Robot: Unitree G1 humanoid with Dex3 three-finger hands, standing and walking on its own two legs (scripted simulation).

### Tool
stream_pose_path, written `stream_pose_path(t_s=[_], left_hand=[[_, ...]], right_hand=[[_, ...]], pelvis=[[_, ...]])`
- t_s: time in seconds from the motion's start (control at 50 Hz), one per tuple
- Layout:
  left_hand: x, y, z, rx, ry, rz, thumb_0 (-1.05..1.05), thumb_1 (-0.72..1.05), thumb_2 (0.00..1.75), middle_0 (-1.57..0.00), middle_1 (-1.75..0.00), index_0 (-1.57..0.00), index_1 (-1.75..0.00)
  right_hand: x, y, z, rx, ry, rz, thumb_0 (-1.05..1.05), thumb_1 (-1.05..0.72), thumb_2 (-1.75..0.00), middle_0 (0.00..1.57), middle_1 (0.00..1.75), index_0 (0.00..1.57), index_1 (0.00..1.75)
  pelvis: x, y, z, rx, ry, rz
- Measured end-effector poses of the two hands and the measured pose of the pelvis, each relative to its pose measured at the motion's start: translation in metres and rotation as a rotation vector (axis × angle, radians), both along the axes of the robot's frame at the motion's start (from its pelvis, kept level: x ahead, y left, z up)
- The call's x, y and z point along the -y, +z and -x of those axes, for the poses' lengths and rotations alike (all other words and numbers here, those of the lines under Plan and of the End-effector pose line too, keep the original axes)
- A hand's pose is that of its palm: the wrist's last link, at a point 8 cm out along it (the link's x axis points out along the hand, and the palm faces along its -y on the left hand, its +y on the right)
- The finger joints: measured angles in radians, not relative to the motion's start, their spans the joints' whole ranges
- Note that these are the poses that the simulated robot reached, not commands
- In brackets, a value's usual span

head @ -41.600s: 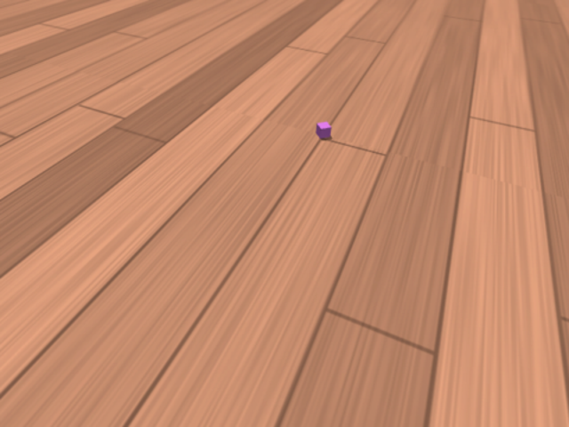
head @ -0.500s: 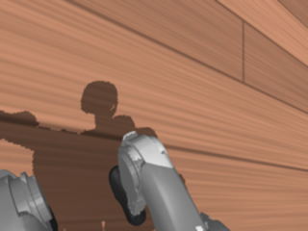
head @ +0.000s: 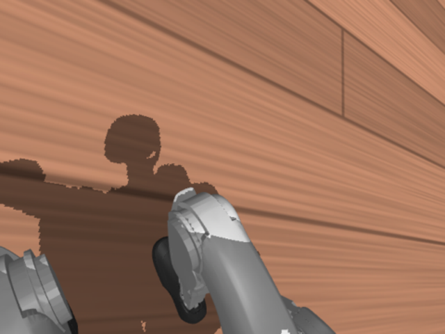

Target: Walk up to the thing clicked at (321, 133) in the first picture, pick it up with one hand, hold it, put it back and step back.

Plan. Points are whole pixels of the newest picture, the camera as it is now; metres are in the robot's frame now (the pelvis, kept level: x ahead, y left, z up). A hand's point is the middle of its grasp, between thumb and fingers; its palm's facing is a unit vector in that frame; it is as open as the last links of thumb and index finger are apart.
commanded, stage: rest palm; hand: left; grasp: from above
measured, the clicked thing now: out of the picture +0.47 +0.39 -0.28
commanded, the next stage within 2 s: close in 0.64 s
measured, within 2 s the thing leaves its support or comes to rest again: neither
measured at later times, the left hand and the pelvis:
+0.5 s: hand out of the picture +0.46 +0.38 -0.23, palm faces -0.37 -0.21 -0.91, open 14.2 cm; pelvis +0.00 +0.00 +0.00, yaw -1 degrees
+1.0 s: hand out of the picture +0.46 +0.38 -0.24, palm faces -0.36 -0.20 -0.91, open 13.4 cm; pelvis +0.00 +0.00 +0.00, yaw -1 degrees
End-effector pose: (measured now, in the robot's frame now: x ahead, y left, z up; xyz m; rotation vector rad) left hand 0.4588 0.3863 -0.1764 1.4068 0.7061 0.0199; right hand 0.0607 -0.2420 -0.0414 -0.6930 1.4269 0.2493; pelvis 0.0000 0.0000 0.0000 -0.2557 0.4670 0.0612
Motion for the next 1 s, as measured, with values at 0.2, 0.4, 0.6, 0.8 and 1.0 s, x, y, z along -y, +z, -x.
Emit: stream_pose_path(t_s=[0.2,0.4,0.6,0.8,1.0], left_hand=[[0.0038,-0.0013,-0.0065,0.022,0.004,0.005,0.0,-0.55,1.0,-0.11,-0.96,-0.07,-0.98],[0.0064,-0.0018,-0.0059,0.016,0.001,0.003,0.0,-0.54,0.99,-0.1,-0.97,-0.07,-0.99],[-0.0015,-0.0008,-0.0007,0.002,0.022,-0.006,0.0,-0.52,0.99,-0.12,-0.97,-0.09,-0.99],[-0.0011,-0.0074,0.001,0.004,0.007,0.013,0.0,-0.45,0.99,-0.15,-0.99,-0.13,-1.01],[0.0029,-0.0061,-0.0034,0.032,-0.001,0.002,0.0,-0.39,0.9,-0.2,-0.93,-0.18,-0.93]], right_hand=[[0.0017,0.0041,0.0092,-0.031,-0.009,0.008,0.0,-0.9,-0.9,0.21,0.3,0.2,0.3],[0.0008,0.0049,0.0059,-0.017,0.004,0.005,0.0,-0.9,-0.9,0.2,0.3,0.2,0.3],[0.0004,0.0057,0.002,-0.005,0.009,0.005,0.0,-0.9,-0.9,0.2,0.3,0.2,0.3],[-0.0006,0.0065,0.0022,-0.021,0.019,0.012,0.0,-0.9,-0.9,0.2,0.3,0.2,0.3],[-0.0026,0.0085,0.0019,-0.014,0.026,0.014,0.0,-0.9,-0.9,0.21,0.3,0.2,0.3]], pelvis=[[0.0012,0.0007,-0.0015,0.0,-0.006,0.002],[-0.0002,0.0023,0.0003,0.006,-0.01,0.007],[0.0001,0.0021,-0.0002,0.004,-0.008,0.006],[-0.0009,0.0028,0.0002,0.008,-0.008,0.011],[-0.0017,0.0023,0.0011,0.012,-0.01,0.017]])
